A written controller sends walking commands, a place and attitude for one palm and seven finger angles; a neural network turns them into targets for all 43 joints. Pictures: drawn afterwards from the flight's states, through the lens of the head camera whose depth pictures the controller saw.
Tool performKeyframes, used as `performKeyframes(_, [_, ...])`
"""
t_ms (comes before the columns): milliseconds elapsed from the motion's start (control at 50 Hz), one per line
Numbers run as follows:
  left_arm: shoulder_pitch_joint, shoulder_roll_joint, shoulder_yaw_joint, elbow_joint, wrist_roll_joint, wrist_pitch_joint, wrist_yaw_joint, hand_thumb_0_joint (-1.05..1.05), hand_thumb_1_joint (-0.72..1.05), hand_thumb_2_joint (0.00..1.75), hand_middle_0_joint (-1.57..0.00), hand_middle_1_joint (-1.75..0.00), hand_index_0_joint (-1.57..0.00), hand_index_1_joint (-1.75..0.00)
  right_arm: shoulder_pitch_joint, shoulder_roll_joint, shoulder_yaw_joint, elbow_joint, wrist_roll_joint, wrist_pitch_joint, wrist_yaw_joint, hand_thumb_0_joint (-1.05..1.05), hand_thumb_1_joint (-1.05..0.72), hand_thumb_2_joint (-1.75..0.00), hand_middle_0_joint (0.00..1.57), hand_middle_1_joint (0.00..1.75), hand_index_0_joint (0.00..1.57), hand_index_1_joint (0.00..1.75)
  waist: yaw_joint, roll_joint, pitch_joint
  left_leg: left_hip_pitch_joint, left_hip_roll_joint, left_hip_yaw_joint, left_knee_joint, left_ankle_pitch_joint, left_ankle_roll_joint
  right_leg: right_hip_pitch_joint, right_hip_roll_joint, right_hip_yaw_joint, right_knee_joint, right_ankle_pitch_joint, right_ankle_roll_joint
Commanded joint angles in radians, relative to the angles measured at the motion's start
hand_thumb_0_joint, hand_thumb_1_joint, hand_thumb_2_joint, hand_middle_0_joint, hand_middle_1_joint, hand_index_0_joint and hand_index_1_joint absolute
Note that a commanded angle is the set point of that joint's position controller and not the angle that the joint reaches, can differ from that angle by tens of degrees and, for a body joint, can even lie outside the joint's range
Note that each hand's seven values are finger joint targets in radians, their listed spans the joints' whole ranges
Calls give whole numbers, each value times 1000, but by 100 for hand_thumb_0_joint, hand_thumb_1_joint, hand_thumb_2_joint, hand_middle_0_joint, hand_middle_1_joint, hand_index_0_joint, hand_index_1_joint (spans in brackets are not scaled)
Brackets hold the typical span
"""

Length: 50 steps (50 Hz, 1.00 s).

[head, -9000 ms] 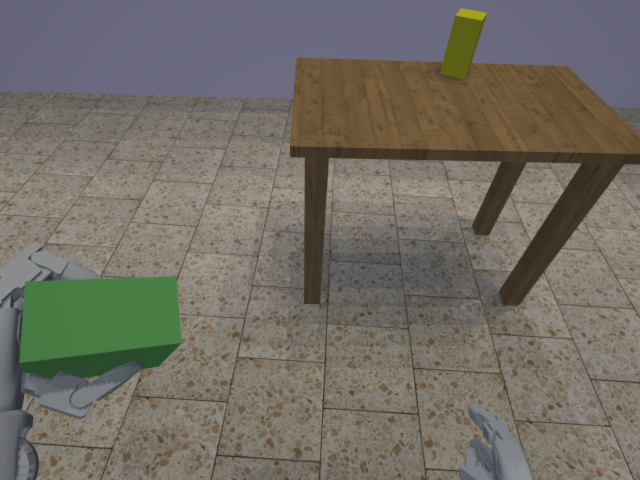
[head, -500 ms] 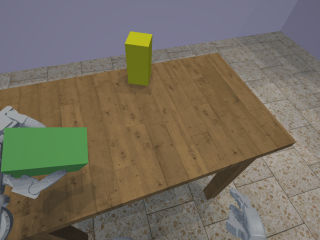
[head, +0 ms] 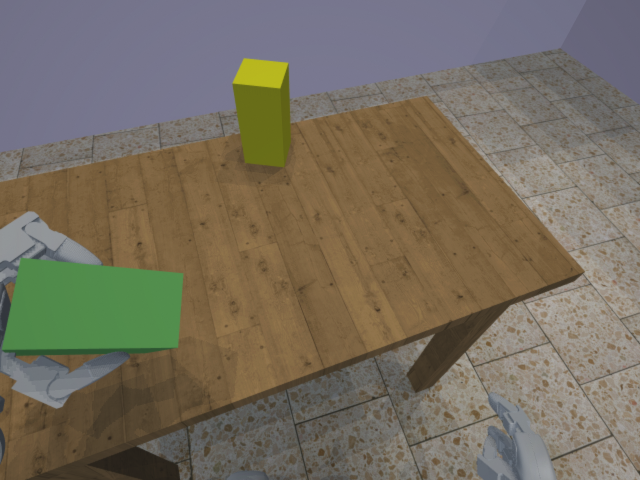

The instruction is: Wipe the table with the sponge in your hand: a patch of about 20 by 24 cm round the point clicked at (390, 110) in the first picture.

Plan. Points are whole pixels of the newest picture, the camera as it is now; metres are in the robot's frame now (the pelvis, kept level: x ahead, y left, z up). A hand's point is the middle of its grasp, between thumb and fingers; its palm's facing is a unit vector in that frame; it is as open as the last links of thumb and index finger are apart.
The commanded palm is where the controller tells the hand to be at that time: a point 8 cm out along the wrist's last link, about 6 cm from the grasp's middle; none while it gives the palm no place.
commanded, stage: come to a stop and stand still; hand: left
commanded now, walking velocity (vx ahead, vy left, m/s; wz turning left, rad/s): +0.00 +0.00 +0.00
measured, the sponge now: (117, 315) +0.23 +0.21 +0.15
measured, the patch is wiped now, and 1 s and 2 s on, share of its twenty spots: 0.00 0.00 0.00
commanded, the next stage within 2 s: look again from close up in 0.72 s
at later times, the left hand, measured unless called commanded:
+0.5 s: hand out of the picture +0.25 +0.33 +0.17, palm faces +0.40 -0.82 -0.42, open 10.4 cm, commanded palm +0.18 +0.35 +0.18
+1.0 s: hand out of the picture +0.23 +0.31 +0.17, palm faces +0.37 -0.83 -0.41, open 10.4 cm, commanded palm +0.17 +0.34 +0.18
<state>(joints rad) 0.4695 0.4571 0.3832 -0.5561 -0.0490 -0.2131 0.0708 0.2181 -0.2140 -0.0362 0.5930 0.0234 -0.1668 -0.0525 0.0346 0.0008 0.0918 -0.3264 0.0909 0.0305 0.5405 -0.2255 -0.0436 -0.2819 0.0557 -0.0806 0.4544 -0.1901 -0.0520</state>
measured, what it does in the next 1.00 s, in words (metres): shifts its weight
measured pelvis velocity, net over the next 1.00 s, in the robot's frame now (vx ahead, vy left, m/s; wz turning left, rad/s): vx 0.02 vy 0.06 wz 0.02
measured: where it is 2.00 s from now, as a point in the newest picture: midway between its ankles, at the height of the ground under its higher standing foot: outside the picture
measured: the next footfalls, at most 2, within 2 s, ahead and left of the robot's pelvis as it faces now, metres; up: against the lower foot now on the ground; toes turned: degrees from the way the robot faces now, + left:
none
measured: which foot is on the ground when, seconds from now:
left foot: down 0.00-1.00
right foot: down 0.00-1.00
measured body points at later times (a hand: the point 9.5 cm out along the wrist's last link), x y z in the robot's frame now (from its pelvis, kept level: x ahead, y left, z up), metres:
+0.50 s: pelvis +0.02 +0.07 +0.00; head +0.07 +0.11 +0.44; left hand +0.22 +0.37 +0.19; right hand +0.20 -0.13 -0.07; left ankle +0.04 +0.14 -0.74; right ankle +0.04 -0.08 -0.73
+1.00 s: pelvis +0.02 +0.06 +0.00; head +0.05 +0.08 +0.45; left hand +0.20 +0.35 +0.19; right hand +0.19 -0.16 -0.07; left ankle +0.04 +0.14 -0.74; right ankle +0.04 -0.08 -0.74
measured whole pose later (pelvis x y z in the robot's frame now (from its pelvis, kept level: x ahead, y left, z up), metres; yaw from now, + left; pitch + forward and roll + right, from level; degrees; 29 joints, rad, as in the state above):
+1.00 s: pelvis +0.02 +0.06 +0.00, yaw +1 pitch -1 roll -2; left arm 0.46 0.38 0.36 -0.51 -0.03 -0.23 0.10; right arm 0.22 -0.20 0.01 0.56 0.01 -0.13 -0.03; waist 0.02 -0.01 0.08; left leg -0.24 0.01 0.06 0.50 -0.24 0.05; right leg -0.18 -0.03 -0.07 0.39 -0.19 0.03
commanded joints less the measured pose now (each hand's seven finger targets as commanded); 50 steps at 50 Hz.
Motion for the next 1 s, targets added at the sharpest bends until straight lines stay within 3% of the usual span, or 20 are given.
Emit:
performKeyframes(0, [-404, 280, 288, 32, -12, -91, 9, 0, 10, 130, -120, -160, -120, -160, -28, -106, -30, -105, -20, -51, -7, 0, -90, -90, 20, 30, 20, 30, -6, 45, -148, 110, -11, 7, -53, 4, 48, 18, -213, 211, -117, 122, -15])
performKeyframes(40, [-225, 130, 119, 213, -18, -70, -33, 0, 10, 130, -120, -160, -120, -160, -4, -137, -31, -113, 0, -69, 13, 0, -90, -90, 20, 30, 20, 30, 20, 76, -154, 134, -18, 29, -65, 11, 57, -1, -185, 187, -103, 90, 54])
performKeyframes(60, [-138, 105, 99, 175, -29, -67, -39, 0, 10, 130, -120, -160, -120, -160, 1, -135, -26, -117, 2, -64, 28, 0, -90, -90, 20, 30, 20, 30, 22, 74, -163, 123, -17, 22, -94, -17, 61, 21, -176, 167, -104, 41, 72])
performKeyframes(80, [-66, -2, 24, 175, -40, -58, -43, 0, 10, 130, -120, -160, -120, -160, -38, -120, -20, -120, 15, -68, 43, 0, -90, -90, 20, 30, 20, 30, 17, 106, -191, 153, 7, 4, -139, -25, 69, 38, -148, 136, -68, 6, 72])
performKeyframes(100, [-100, -8, -13, 67, -31, -63, -42, 0, 10, 130, -120, -160, -120, -160, -34, -120, -12, -149, 19, -64, 53, 0, -90, -90, 20, 30, 20, 30, 16, 81, -174, 95, 23, -17, -165, -45, 79, 82, -137, 107, -41, -9, 81])
performKeyframes(160, [-106, 35, 2, -21, -6, -57, -11, 0, 10, 130, -120, -160, -120, -160, -63, -106, 0, -178, 22, -76, 54, 0, -90, -90, 20, 30, 20, 30, 16, -95, -119, 20, 22, -41, -195, -178, 82, 93, -121, 106, -74, -115, 72])
performKeyframes(220, [-168, 131, 106, -126, 13, -65, 23, 0, 10, 130, -120, -160, -120, -160, -90, -107, 12, -204, 11, -73, 37, 0, -90, -90, 20, 30, 20, 30, 3, -117, -110, 11, 19, -70, -215, -219, 80, 82, -114, 90, -78, -152, 58])
performKeyframes(260, [-219, 161, 152, -177, 18, -79, 37, 0, 10, 130, -120, -160, -120, -160, -96, -105, 15, -203, 1, -77, 26, 0, -90, -90, 20, 30, 20, 30, -3, -19, -111, 5, 19, -88, -222, -198, 81, 97, -115, 100, -65, -110, 48])
performKeyframes(280, [-264, 230, 209, -242, 28, -83, 49, 0, 10, 130, -120, -160, -120, -160, -115, -113, 19, -199, -2, -77, 24, 0, -90, -90, 20, 30, 20, 30, -3, 84, -126, 3, 31, -100, -247, -205, 82, 110, -104, 96, -29, -86, 45])
performKeyframes(300, [-251, 147, 146, -231, 20, -86, 47, 0, 10, 130, -120, -160, -120, -160, -98, -96, 22, -202, -5, -75, 21, 0, -90, -90, 20, 30, 20, 30, -7, 171, -147, -15, 45, -116, -268, -206, 89, 150, -104, 73, 2, -44, 43])
performKeyframes(320, [-267, 164, 149, -275, 21, -89, 52, 0, 10, 130, -120, -160, -120, -160, -85, -91, 18, -209, -2, -82, 20, 0, -90, -90, 20, 30, 20, 30, -4, 242, -173, 11, 44, -112, -249, -133, 86, 170, -104, 73, 16, 7, 38])
performKeyframes(380, [-229, 177, 165, -289, 25, -89, 56, 0, 10, 130, -120, -160, -120, -160, -81, -89, 19, -191, -8, -99, 31, 0, -90, -90, 20, 30, 20, 30, 2, 284, -256, 147, 25, -77, -159, 190, 52, 162, -106, 59, 16, 122, 24])
performKeyframes(460, [-137, 95, 107, -255, 20, -100, 41, 0, 10, 130, -120, -160, -120, -160, -38, -96, 9, -174, -19, -91, 47, 0, -90, -90, 20, 30, 20, 30, -10, 165, -301, 252, 49, -90, -92, 522, 24, 148, -110, 35, 6, 173, 30])
performKeyframes(500, [-55, 13, 54, -140, 21, -84, 28, 0, 10, 130, -120, -160, -120, -160, -26, -104, 7, -160, -21, -72, 57, 0, -90, -90, 20, 30, 20, 30, -18, 101, -266, 258, 62, -88, -108, 520, 19, 103, -103, 20, -6, 119, 38])
performKeyframes(540, [-67, 48, 82, -125, 22, -71, 25, 0, 10, 130, -120, -160, -120, -160, -35, -117, -3, -162, -17, -50, 57, 0, -90, -90, 20, 30, 20, 30, -23, 73, -231, 233, 71, -96, -122, 552, -3, 104, -111, 19, -5, 134, 40])
performKeyframes(600, [-72, 15, 53, -44, 20, -58, 20, 0, 10, 130, -120, -160, -120, -160, -53, -114, 3, -173, -13, -17, 50, 0, -90, -90, 20, 30, 20, 30, -24, 58, -170, 180, 71, -97, -155, 438, -4, 87, -114, 10, -31, 88, 46])
performKeyframes(660, [-122, 63, 81, -102, 20, -63, 28, 0, 10, 130, -120, -160, -120, -160, -67, -114, 0, -186, -9, -3, 36, 0, -90, -90, 20, 30, 20, 30, -24, 52, -184, 141, 49, -87, -160, 317, -9, 150, -134, 34, -47, 158, 34])
performKeyframes(780, [-129, 125, 118, -261, 22, -77, 50, 0, 10, 130, -120, -160, -120, -160, -108, -104, 10, -206, -6, -9, 21, 0, -90, -90, 20, 30, 20, 30, -16, 143, -222, 113, 23, -71, -169, 104, 31, 197, -146, 57, -58, 142, 26])
performKeyframes(800, [-104, 78, 82, -245, 18, -78, 48, 0, 10, 130, -120, -160, -120, -160, -90, -95, 10, -205, -8, -10, 19, 0, -90, -90, 20, 30, 20, 30, -17, 154, -212, 101, 21, -79, -174, 91, 37, 202, -149, 53, -63, 137, 22])
performKeyframes(980, [-86, 69, 99, -65, 17, -57, 50, 0, 10, 130, -120, -160, -120, -160, -80, -114, 0, -171, -4, -7, 7, 0, -90, -90, 20, 30, 20, 30, -25, 23, -175, 103, 17, -79, -164, 6, 59, 136, -150, 102, -119, 86, 27])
